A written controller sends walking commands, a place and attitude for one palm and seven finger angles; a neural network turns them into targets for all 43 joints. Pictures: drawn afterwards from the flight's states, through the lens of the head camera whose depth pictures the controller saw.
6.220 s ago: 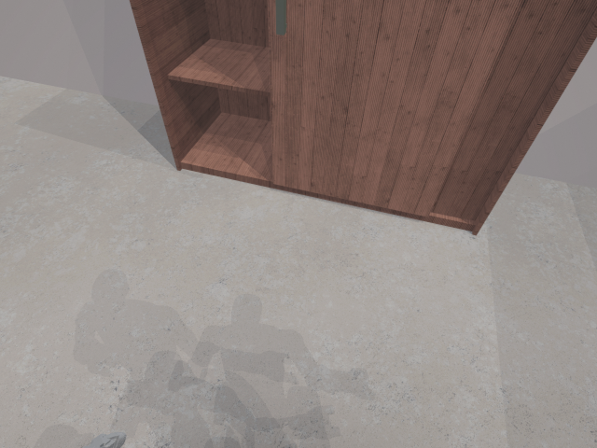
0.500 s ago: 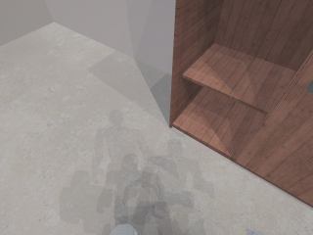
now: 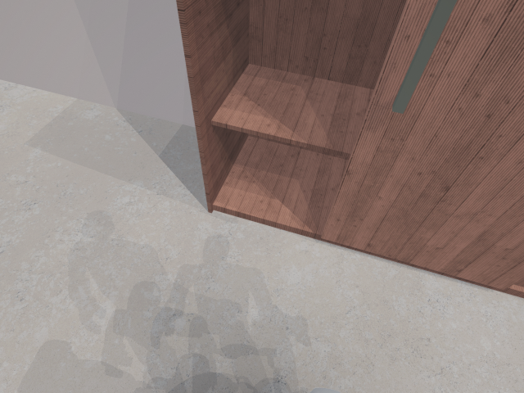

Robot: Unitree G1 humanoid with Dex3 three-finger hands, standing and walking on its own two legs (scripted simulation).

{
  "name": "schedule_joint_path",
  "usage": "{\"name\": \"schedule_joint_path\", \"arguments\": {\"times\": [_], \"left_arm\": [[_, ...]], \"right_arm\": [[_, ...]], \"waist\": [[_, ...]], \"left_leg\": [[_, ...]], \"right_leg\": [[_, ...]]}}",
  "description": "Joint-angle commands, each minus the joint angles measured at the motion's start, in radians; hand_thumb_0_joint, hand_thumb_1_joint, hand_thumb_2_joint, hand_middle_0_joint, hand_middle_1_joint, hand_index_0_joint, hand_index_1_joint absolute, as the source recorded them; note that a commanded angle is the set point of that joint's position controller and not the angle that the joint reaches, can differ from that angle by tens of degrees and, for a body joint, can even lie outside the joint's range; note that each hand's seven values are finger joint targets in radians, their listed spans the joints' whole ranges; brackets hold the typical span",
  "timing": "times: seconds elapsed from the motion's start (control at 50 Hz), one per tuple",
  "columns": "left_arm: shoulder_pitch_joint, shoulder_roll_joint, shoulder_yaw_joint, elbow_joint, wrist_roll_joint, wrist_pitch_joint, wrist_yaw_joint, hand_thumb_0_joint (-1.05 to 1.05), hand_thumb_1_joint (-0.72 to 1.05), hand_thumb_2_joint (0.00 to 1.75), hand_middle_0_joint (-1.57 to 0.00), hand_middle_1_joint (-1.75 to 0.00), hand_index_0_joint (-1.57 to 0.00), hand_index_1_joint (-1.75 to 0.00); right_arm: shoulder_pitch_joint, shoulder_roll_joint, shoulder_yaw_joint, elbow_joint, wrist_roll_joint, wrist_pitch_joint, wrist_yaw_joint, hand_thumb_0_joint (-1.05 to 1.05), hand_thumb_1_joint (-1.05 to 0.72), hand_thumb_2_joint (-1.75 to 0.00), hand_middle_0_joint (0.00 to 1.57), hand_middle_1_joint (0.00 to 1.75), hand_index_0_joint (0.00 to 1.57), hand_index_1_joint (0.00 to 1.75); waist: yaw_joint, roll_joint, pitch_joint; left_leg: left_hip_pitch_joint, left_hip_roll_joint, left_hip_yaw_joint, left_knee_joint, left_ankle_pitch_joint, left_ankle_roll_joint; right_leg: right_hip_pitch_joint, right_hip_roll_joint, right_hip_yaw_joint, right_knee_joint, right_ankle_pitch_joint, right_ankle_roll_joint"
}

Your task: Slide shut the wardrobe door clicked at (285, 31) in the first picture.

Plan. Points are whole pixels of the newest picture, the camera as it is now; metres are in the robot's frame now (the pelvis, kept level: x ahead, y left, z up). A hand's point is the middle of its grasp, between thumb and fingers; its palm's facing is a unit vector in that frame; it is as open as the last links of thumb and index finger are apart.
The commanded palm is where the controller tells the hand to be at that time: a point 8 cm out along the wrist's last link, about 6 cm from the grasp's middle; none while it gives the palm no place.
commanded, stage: turn to face it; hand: right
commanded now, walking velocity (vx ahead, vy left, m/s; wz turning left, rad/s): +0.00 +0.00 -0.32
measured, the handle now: (423, 48) +0.78 -0.29 +0.15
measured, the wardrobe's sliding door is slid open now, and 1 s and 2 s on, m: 0.52 0.52 0.52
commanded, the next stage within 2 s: take the last steps up to it in 0.26 s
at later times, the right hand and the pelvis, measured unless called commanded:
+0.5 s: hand out of the picture +0.04 -0.26 -0.16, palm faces +0.14 +0.96 -0.23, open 7.4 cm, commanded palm none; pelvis +0.00 -0.05 +0.00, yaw -7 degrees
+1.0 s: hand out of the picture -0.02 -0.17 -0.16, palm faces +0.27 +0.95 -0.16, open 7.3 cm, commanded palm none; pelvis +0.11 -0.05 +0.00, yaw -11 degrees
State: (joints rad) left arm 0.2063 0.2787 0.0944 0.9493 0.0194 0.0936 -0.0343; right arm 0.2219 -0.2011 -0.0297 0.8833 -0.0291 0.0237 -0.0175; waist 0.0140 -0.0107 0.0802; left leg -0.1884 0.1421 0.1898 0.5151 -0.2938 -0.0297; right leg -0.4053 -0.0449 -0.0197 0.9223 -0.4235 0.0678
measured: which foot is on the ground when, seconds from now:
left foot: down 0.00-0.10, up 0.12-0.60, down 0.62-1.00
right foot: up 0.00-0.08, down 0.10-0.62, up 0.64-1.00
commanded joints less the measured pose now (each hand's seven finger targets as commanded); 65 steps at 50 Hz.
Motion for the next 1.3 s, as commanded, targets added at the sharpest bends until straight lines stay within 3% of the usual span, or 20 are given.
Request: {"name": "schedule_joint_path", "arguments": {"times": [0.0,0.04,0.08,0.1,0.22,0.34,0.46,0.54,0.58,0.6,0.62,0.76,0.98,1.04,1.06,1.08,1.1,1.16,1.22,1.28], "left_arm": [[-0.060,0.028,-0.015,-0.101,-0.010,-0.054,0.010,0.00,0.90,0.90,-0.20,-0.30,-0.20,-0.30],[0.027,0.066,-0.009,-0.076,-0.009,-0.068,0.012,0.00,0.90,0.90,-0.20,-0.30,-0.20,-0.30],[0.120,0.247,0.030,-0.067,-0.004,-0.082,0.024,0.00,0.90,0.90,-0.20,-0.30,-0.20,-0.30],[0.135,0.243,0.026,-0.050,-0.002,-0.073,0.030,0.00,0.90,0.90,-0.20,-0.30,-0.20,-0.30],[-0.020,0.118,-0.019,-0.074,-0.005,-0.089,0.056,0.00,0.90,0.90,-0.20,-0.30,-0.20,-0.30],[0.029,0.100,-0.021,-0.043,-0.004,-0.089,0.058,0.00,0.90,0.90,-0.20,-0.30,-0.20,-0.30],[0.081,0.080,-0.017,-0.002,0.010,-0.101,0.056,0.00,0.90,0.90,-0.20,-0.30,-0.20,-0.30],[0.065,0.063,-0.023,0.026,0.007,-0.103,0.055,0.00,0.90,0.90,-0.20,-0.30,-0.20,-0.30],[0.065,-0.002,-0.036,0.032,-0.003,-0.111,0.052,0.00,0.90,0.90,-0.20,-0.30,-0.20,-0.30],[0.047,-0.052,-0.051,0.004,-0.010,-0.117,0.049,0.00,0.90,0.90,-0.20,-0.30,-0.20,-0.30],[-0.028,0.001,-0.037,-0.026,0.002,-0.114,0.041,0.00,0.90,0.90,-0.20,-0.30,-0.20,-0.30],[0.080,-0.049,-0.018,0.069,0.008,-0.090,0.017,0.00,0.90,0.90,-0.20,-0.30,-0.20,-0.30],[-0.120,-0.095,-0.040,0.017,-0.001,-0.128,0.008,0.00,0.90,0.90,-0.20,-0.30,-0.20,-0.30],[0.072,-0.064,-0.033,0.085,0.006,-0.148,0.028,0.00,0.90,0.90,-0.20,-0.30,-0.20,-0.30],[0.224,0.002,-0.018,0.125,0.009,-0.155,0.039,0.00,0.90,0.90,-0.20,-0.30,-0.20,-0.30],[0.341,0.121,0.009,0.149,0.020,-0.161,0.051,0.00,0.90,0.90,-0.20,-0.30,-0.20,-0.30],[0.399,0.153,0.010,0.162,0.004,-0.149,0.058,0.00,0.90,0.90,-0.20,-0.30,-0.20,-0.30],[0.154,0.024,-0.015,0.106,0.000,-0.155,0.062,0.00,0.90,0.90,-0.20,-0.30,-0.20,-0.30],[0.107,-0.049,-0.034,0.095,0.003,-0.173,0.060,0.00,0.90,0.90,-0.20,-0.30,-0.20,-0.30],[0.089,-0.032,-0.032,0.074,0.000,-0.176,0.059,0.00,0.90,0.90,-0.20,-0.30,-0.20,-0.30]], "right_arm": [[0.050,-0.249,-0.074,-0.039,-0.004,-0.017,-0.012,0.00,-0.90,-0.90,0.20,0.30,0.20,0.30],[0.032,-0.236,-0.072,-0.032,0.012,-0.009,-0.008,0.00,-0.90,-0.90,0.20,0.30,0.20,0.30],[0.016,-0.115,-0.038,-0.082,0.019,-0.001,-0.001,0.00,-0.90,-0.90,0.20,0.30,0.20,0.30],[-0.017,-0.139,-0.039,-0.079,0.014,0.010,-0.008,0.00,-0.90,-0.90,0.20,0.30,0.20,0.30],[0.026,-0.134,-0.043,0.016,0.016,0.013,0.003,0.00,-0.90,-0.90,0.20,0.30,0.20,0.30],[-0.005,-0.114,-0.035,0.014,0.017,0.017,-0.004,0.00,-0.90,-0.90,0.20,0.30,0.20,0.30],[-0.049,-0.077,-0.018,0.016,0.005,-0.010,0.016,0.00,-0.90,-0.90,0.20,0.30,0.20,0.30],[0.059,-0.050,-0.018,0.070,0.004,-0.027,0.023,0.00,-0.90,-0.90,0.20,0.30,0.20,0.30],[0.163,-0.109,-0.035,0.110,-0.004,-0.048,0.014,0.00,-0.90,-0.90,0.20,0.30,0.20,0.30],[0.221,-0.179,-0.050,0.122,-0.008,-0.050,0.005,0.00,-0.90,-0.90,0.20,0.30,0.20,0.30],[0.266,-0.197,-0.054,0.124,0.003,-0.047,-0.001,0.00,-0.90,-0.90,0.20,0.30,0.20,0.30],[0.162,-0.055,-0.021,0.139,0.014,-0.089,-0.003,0.00,-0.90,-0.90,0.20,0.30,0.20,0.30],[0.324,-0.055,-0.019,0.254,0.000,-0.095,-0.013,0.00,-0.90,-0.90,0.20,0.30,0.20,0.30],[0.304,-0.068,-0.022,0.265,0.011,-0.092,-0.012,0.00,-0.90,-0.90,0.20,0.30,0.20,0.30],[0.302,-0.047,-0.020,0.259,0.016,-0.093,-0.009,0.00,-0.90,-0.90,0.20,0.30,0.20,0.30],[0.343,0.011,-0.013,0.239,0.028,-0.092,0.000,0.00,-0.90,-0.90,0.20,0.30,0.20,0.30],[0.281,-0.002,-0.008,0.204,0.025,-0.093,0.002,0.00,-0.90,-0.90,0.20,0.30,0.20,0.30],[0.147,-0.002,-0.022,0.194,0.012,-0.073,0.016,0.00,-0.90,-0.90,0.20,0.30,0.20,0.30],[0.214,0.050,-0.028,0.202,-0.003,-0.045,0.027,0.00,-0.90,-0.90,0.20,0.30,0.20,0.30],[0.191,0.033,-0.034,0.174,0.000,-0.029,0.033,0.00,-0.90,-0.90,0.20,0.30,0.20,0.30]], "waist": [[-0.045,0.245,-0.109],[0.009,0.165,-0.160],[0.060,-0.311,-0.214],[0.067,-0.207,-0.210],[-0.006,-0.133,-0.119],[0.007,-0.101,-0.109],[0.033,-0.111,-0.057],[-0.022,-0.071,-0.013],[-0.072,0.094,-0.017],[-0.098,0.312,0.013],[-0.126,0.244,0.052],[0.001,0.084,0.101],[-0.061,0.151,0.054],[0.030,0.118,-0.076],[0.094,0.034,-0.176],[0.114,-0.214,-0.295],[0.126,-0.228,-0.309],[0.044,-0.008,0.010],[-0.022,-0.099,0.024],[-0.041,-0.110,0.030]], "left_leg": [[0.095,0.204,-0.128,-0.063,0.491,0.132],[0.013,0.160,-0.058,0.086,0.415,0.051],[-0.387,-0.026,-0.047,0.450,-0.359,-0.062],[-0.345,-0.011,-0.138,0.544,-0.362,-0.038],[-0.331,-0.031,-0.165,0.611,-0.109,-0.054],[-0.309,-0.051,-0.172,0.484,-0.106,-0.060],[-0.225,-0.079,-0.147,0.252,-0.170,-0.027],[0.016,-0.121,-0.110,0.006,-0.050,-0.004],[0.254,-0.003,-0.274,-0.186,-0.143,0.037],[0.284,0.196,-0.559,-0.334,-0.340,0.126],[0.185,0.286,-0.670,-0.425,-0.459,0.205],[0.011,0.109,-0.272,-0.416,-0.051,0.146],[0.181,0.115,-0.201,-0.262,0.453,0.163],[0.169,0.056,-0.128,0.024,0.714,0.121],[0.023,0.021,-0.106,0.230,0.570,0.091],[-0.262,-0.104,-0.042,0.514,0.064,0.040],[-0.367,-0.139,-0.136,0.710,-0.273,0.050],[-0.412,-0.012,-0.191,0.774,-0.101,0.049],[-0.322,-0.004,-0.169,0.660,0.015,0.027],[-0.348,0.005,-0.162,0.554,0.085,0.012]], "right_leg": [[0.060,0.043,-0.083,-0.253,0.008,-0.015],[0.263,0.037,-0.066,-0.502,0.244,-0.032],[0.492,-0.355,0.395,-0.562,0.859,-0.213],[0.424,-0.378,0.336,-0.535,0.878,-0.275],[0.338,-0.189,0.151,-0.562,0.810,-0.216],[0.361,-0.198,0.211,-0.592,0.735,-0.241],[0.287,-0.204,0.322,-0.682,0.140,-0.261],[0.099,-0.153,0.297,-0.656,-0.092,-0.215],[-0.114,-0.038,0.182,-0.419,-0.128,-0.143],[-0.264,0.076,0.011,-0.185,-0.134,-0.096],[-0.302,0.040,0.026,-0.021,-0.157,-0.096],[-0.212,-0.052,0.002,0.159,0.204,-0.051],[-0.133,-0.041,-0.099,-0.217,0.165,-0.069],[0.182,0.043,-0.165,-0.404,0.230,-0.097],[0.442,-0.037,-0.067,-0.430,0.307,-0.129],[0.692,-0.327,0.312,-0.464,0.410,-0.236],[0.697,-0.445,0.482,-0.590,0.485,-0.305],[0.275,-0.372,0.296,-0.700,0.269,-0.272],[0.150,-0.256,0.072,-0.729,0.350,-0.208],[0.148,-0.235,0.007,-0.754,0.369,-0.223]]}}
